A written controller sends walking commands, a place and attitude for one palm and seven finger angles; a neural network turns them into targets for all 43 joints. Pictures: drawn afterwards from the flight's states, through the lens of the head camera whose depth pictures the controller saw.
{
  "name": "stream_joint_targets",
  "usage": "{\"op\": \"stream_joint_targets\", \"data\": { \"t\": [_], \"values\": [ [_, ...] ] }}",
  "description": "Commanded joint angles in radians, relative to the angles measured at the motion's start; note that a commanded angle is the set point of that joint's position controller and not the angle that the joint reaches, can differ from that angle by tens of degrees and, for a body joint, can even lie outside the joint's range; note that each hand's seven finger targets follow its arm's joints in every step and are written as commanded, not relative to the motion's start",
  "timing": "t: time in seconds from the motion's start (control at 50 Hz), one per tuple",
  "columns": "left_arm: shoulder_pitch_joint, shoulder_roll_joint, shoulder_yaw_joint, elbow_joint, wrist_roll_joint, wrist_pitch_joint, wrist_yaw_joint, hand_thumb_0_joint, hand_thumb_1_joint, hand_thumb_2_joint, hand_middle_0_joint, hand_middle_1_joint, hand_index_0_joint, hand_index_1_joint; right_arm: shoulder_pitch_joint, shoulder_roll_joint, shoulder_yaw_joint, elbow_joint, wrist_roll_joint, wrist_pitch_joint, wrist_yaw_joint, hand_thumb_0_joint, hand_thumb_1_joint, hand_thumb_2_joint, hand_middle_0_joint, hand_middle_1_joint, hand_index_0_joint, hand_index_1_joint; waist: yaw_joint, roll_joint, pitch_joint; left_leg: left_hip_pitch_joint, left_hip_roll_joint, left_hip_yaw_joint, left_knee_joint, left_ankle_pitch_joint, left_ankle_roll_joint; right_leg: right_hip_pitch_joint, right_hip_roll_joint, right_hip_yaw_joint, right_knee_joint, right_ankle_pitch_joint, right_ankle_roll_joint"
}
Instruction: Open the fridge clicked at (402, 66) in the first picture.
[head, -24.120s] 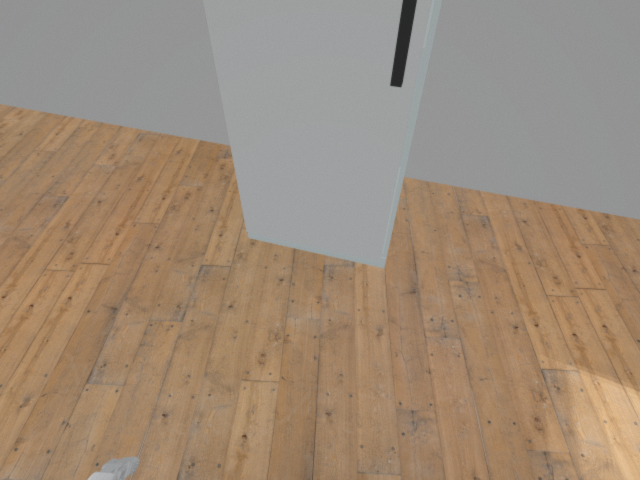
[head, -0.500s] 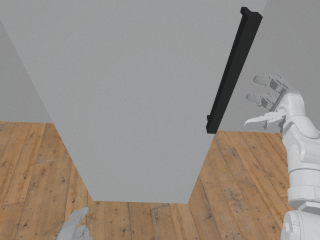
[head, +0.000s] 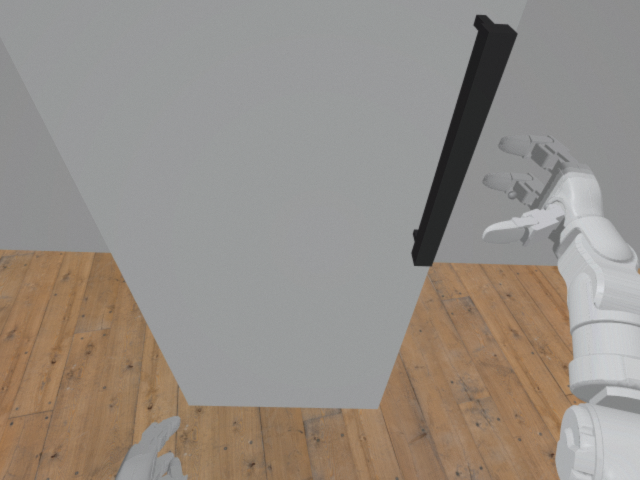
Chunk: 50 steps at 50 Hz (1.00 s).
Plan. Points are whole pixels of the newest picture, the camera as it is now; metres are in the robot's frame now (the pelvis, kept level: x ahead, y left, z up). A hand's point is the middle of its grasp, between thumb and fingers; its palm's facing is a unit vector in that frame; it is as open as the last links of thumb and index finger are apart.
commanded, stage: move the hooked fingers beside the handle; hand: right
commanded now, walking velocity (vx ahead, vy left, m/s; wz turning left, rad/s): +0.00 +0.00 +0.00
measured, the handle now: (446, 161) +0.46 -0.12 +0.20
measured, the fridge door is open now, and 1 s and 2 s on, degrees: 0 0 0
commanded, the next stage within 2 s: feel for the door with the fingertips in 0.56 s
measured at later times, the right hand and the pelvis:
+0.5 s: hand (505, 204) +0.41 -0.19 +0.18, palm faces -0.03 +1.00 +0.00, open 14.0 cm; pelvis +0.01 +0.00 +0.00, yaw +1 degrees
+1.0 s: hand (476, 197) +0.40 -0.15 +0.19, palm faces -0.07 +1.00 +0.01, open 14.0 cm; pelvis +0.00 +0.00 +0.00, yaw +0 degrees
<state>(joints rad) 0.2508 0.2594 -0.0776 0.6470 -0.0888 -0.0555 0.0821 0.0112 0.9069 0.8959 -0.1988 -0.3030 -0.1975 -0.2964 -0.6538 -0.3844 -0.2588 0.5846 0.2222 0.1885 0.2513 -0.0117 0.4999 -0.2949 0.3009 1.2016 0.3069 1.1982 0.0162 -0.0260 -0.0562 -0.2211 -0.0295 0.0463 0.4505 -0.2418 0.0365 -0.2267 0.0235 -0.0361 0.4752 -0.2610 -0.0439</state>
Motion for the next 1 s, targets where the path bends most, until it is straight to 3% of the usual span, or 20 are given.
{"op": "stream_joint_targets", "data": {
  "t": [0.0, 0.04, 0.08, 0.16, 0.18, 0.22, 0.28, 0.32, 0.38, 0.4, 0.42, 0.46, 0.52, 0.58, 0.62, 0.68, 0.78, 0.84, 0.92, 0.98],
  "values": [
    [-0.07, 0.135, 0.06, -0.155, 0.002, -0.034, 0.007, 0.0, 0.9, 0.9, -0.2, -0.3, -0.2, -0.3, -0.364, -0.245, -0.071, -0.164, -0.008, -0.038, -0.011, 0.0, 0.5, -0.3, 0.3, 1.2, 0.3, 1.2, -0.017, -0.009, -0.214, 0.048, 0.032, -0.042, -0.05, 0.247, 0.004, 0.073, -0.027, 0.054, -0.052, 0.226, 0.001],
    [-0.071, 0.132, 0.062, -0.169, 0.003, -0.042, 0.007, 0.0, 0.9, 0.9, -0.2, -0.3, -0.2, -0.3, -0.416, -0.228, -0.056, -0.236, 0.005, -0.077, 0.0, 0.0, 0.5, -0.3, 0.3, 1.2, 0.3, 1.2, -0.007, 0.016, -0.261, 0.061, 0.027, -0.044, -0.042, 0.277, 0.004, 0.104, -0.03, 0.055, -0.041, 0.251, -0.003],
    [-0.071, 0.134, 0.065, -0.177, 0.005, -0.05, 0.01, 0.0, 0.9, 0.9, -0.2, -0.3, -0.2, -0.3, -0.452, -0.278, -0.091, -0.309, 0.019, -0.126, 0.01, 0.0, 0.5, -0.3, 0.3, 1.2, 0.3, 1.2, -0.008, 0.03, -0.318, 0.092, 0.023, -0.054, -0.039, 0.299, 0.0, 0.129, -0.032, 0.056, -0.035, 0.268, -0.009],
    [-0.066, 0.133, 0.062, -0.158, 0.003, -0.064, 0.019, 0.0, 0.9, 0.9, -0.2, -0.3, -0.2, -0.3, -0.528, -0.263, -0.062, -0.341, 0.021, -0.154, 0.016, 0.0, 0.5, -0.3, 0.3, 1.2, 0.3, 1.2, 0.013, -0.013, -0.301, 0.061, 0.019, -0.048, -0.049, 0.272, -0.001, 0.165, -0.035, 0.058, -0.038, 0.265, -0.008],
    [-0.067, 0.132, 0.061, -0.152, 0.005, -0.067, 0.019, 0.0, 0.9, 0.9, -0.2, -0.3, -0.2, -0.3, -0.526, -0.279, -0.082, -0.331, 0.015, -0.145, 0.01, 0.0, 0.5, -0.3, 0.3, 1.2, 0.3, 1.2, 0.006, -0.057, -0.294, 0.053, 0.019, -0.05, -0.053, 0.264, 0.002, 0.165, -0.032, 0.061, -0.041, 0.258, -0.006],
    [-0.062, 0.131, 0.058, -0.137, 0.002, -0.067, 0.017, 0.0, 0.9, 0.9, -0.2, -0.3, -0.2, -0.3, -0.469, -0.22, -0.043, -0.253, 0.012, -0.109, 0.009, 0.0, 0.5, -0.3, 0.3, 1.2, 0.3, 1.2, 0.006, -0.067, -0.23, 0.019, 0.019, -0.039, -0.057, 0.247, 0.005, 0.145, -0.031, 0.065, -0.048, 0.247, 0.0],
    [-0.052, 0.141, 0.06, -0.129, 0.0, -0.053, 0.015, 0.0, 0.9, 0.9, -0.2, -0.3, -0.2, -0.3, -0.392, -0.194, -0.026, -0.13, 0.01, -0.051, 0.013, 0.0, 0.5, -0.3, 0.3, 1.2, 0.3, 1.2, 0.007, 0.004, -0.171, 0.005, 0.022, -0.034, -0.06, 0.225, 0.001, 0.084, -0.03, 0.062, -0.054, 0.208, -0.002],
    [-0.044, 0.15, 0.064, -0.129, -0.001, -0.046, 0.014, 0.0, 0.9, 0.9, -0.2, -0.3, -0.2, -0.3, -0.375, -0.219, -0.046, -0.088, 0.01, -0.03, 0.016, 0.0, 0.5, -0.3, 0.3, 1.2, 0.3, 1.2, 0.007, 0.053, -0.163, 0.004, 0.025, -0.034, -0.06, 0.212, -0.002, 0.05, -0.032, 0.061, -0.054, 0.184, -0.003],
    [-0.05, 0.143, 0.07, -0.159, 0.003, -0.05, 0.008, 0.0, 0.9, 0.9, -0.2, -0.3, -0.2, -0.3, -0.424, -0.246, -0.067, -0.219, 0.01, -0.074, 0.01, 0.0, 0.5, -0.3, 0.3, 1.2, 0.3, 1.2, -0.01, 0.023, -0.281, 0.057, 0.025, -0.04, -0.035, 0.286, 0.003, 0.108, -0.029, 0.061, -0.035, 0.268, -0.004],
    [-0.058, 0.135, 0.069, -0.171, 0.006, -0.055, 0.004, 0.0, 0.9, 0.9, -0.2, -0.3, -0.2, -0.3, -0.431, -0.218, -0.05, -0.276, 0.014, -0.094, 0.01, 0.0, 0.5, -0.3, 0.3, 1.2, 0.3, 1.2, -0.013, 0.0, -0.32, 0.071, 0.024, -0.042, -0.024, 0.322, 0.005, 0.141, -0.028, 0.062, -0.028, 0.31, -0.003],
    [-0.056, 0.133, 0.07, -0.173, 0.008, -0.057, 0.004, 0.0, 0.9, 0.9, -0.2, -0.3, -0.2, -0.3, -0.459, -0.25, -0.075, -0.328, 0.015, -0.118, 0.006, 0.0, 0.5, -0.3, 0.3, 1.2, 0.3, 1.2, -0.015, -0.017, -0.363, 0.089, 0.022, -0.046, -0.02, 0.351, 0.005, 0.168, -0.028, 0.061, -0.02, 0.341, -0.001],
    [-0.058, 0.131, 0.069, -0.174, 0.011, -0.059, 0.003, 0.0, 0.9, 0.9, -0.2, -0.3, -0.2, -0.3, -0.46, -0.272, -0.088, -0.387, 0.019, -0.154, 0.001, 0.0, 0.5, -0.3, 0.3, 1.2, 0.3, 1.2, -0.017, -0.005, -0.381, 0.107, 0.018, -0.045, -0.019, 0.368, 0.003, 0.184, -0.032, 0.06, -0.019, 0.37, -0.001],
    [-0.065, 0.126, 0.064, -0.16, 0.008, -0.061, 0.005, 0.0, 0.9, 0.9, -0.2, -0.3, -0.2, -0.3, -0.441, -0.261, -0.098, -0.36, 0.017, -0.141, -0.004, 0.0, 0.5, -0.3, 0.3, 1.2, 0.3, 1.2, -0.014, -0.013, -0.312, 0.083, 0.015, -0.043, -0.028, 0.351, 0.003, 0.17, -0.034, 0.059, -0.03, 0.347, 0.0],
    [-0.073, 0.134, 0.061, -0.149, 0.002, -0.047, 0.007, 0.0, 0.9, 0.9, -0.2, -0.3, -0.2, -0.3, -0.358, -0.228, -0.074, -0.248, 0.01, -0.072, -0.004, 0.0, 0.5, -0.3, 0.3, 1.2, 0.3, 1.2, -0.011, -0.006, -0.19, 0.038, 0.019, -0.035, -0.044, 0.302, 0.002, 0.108, -0.034, 0.054, -0.046, 0.282, 0.0],
    [-0.078, 0.133, 0.061, -0.154, -0.001, -0.038, 0.005, 0.0, 0.9, 0.9, -0.2, -0.3, -0.2, -0.3, -0.317, -0.184, -0.038, -0.231, 0.006, -0.028, 0.003, 0.0, 0.5, -0.3, 0.3, 1.2, 0.3, 1.2, -0.012, -0.025, -0.169, 0.024, 0.022, -0.033, -0.045, 0.285, 0.004, 0.098, -0.033, 0.054, -0.05, 0.27, 0.004],
    [-0.086, 0.134, 0.066, -0.174, -0.001, -0.032, 0.004, 0.0, 0.9, 0.9, -0.2, -0.3, -0.2, -0.3, -0.312, -0.169, -0.03, -0.281, 0.017, -0.01, 0.008, 0.0, 0.5, -0.3, 0.3, 1.2, 0.3, 1.2, -0.015, 0.021, -0.224, 0.044, 0.023, -0.032, -0.038, 0.307, 0.003, 0.117, -0.033, 0.057, -0.039, 0.29, -0.001],
    [-0.103, 0.122, 0.065, -0.173, 0.003, -0.047, 0.01, 0.0, 0.9, 0.9, -0.2, -0.3, -0.2, -0.3, -0.48, -0.134, 0.015, -0.449, 0.032, -0.074, -0.011, 0.0, 0.5, -0.3, 0.3, 1.2, 0.3, 1.2, 0.015, 0.017, -0.287, 0.027, 0.015, -0.035, -0.041, 0.292, 0.0, 0.191, -0.035, 0.068, -0.027, 0.298, -0.002],
    [-0.108, 0.114, 0.058, -0.149, 0.007, -0.053, 0.01, 0.0, 0.9, 0.9, -0.2, -0.3, -0.2, -0.3, -0.492, -0.103, 0.033, -0.432, 0.023, -0.086, -0.043, 0.0, 0.5, -0.3, 0.3, 1.2, 0.3, 1.2, 0.011, -0.043, -0.265, -0.005, 0.013, -0.028, -0.043, 0.241, 0.005, 0.203, -0.032, 0.082, -0.034, 0.276, 0.011],
    [-0.108, 0.113, 0.054, -0.13, 0.012, -0.034, 0.007, 0.0, 0.9, 0.9, -0.2, -0.3, -0.2, -0.3, -0.449, -0.092, 0.028, -0.313, -0.005, -0.037, -0.09, 0.0, 0.5, -0.3, 0.3, 1.2, 0.3, 1.2, 0.0, -0.01, -0.214, 0.005, 0.018, -0.025, -0.051, 0.209, 0.004, 0.137, -0.029, 0.076, -0.051, 0.231, 0.011],
    [-0.114, 0.112, 0.054, -0.143, 0.014, -0.017, 0.002, 0.0, 0.9, 0.9, -0.2, -0.3, -0.2, -0.3, -0.393, -0.088, 0.017, -0.287, -0.014, -0.008, -0.113, 0.0, 0.5, -0.3, 0.3, 1.2, 0.3, 1.2, -0.019, 0.009, -0.236, 0.044, 0.023, -0.027, -0.049, 0.232, 0.003, 0.119, -0.029, 0.066, -0.057, 0.246, 0.009]
  ]
}}
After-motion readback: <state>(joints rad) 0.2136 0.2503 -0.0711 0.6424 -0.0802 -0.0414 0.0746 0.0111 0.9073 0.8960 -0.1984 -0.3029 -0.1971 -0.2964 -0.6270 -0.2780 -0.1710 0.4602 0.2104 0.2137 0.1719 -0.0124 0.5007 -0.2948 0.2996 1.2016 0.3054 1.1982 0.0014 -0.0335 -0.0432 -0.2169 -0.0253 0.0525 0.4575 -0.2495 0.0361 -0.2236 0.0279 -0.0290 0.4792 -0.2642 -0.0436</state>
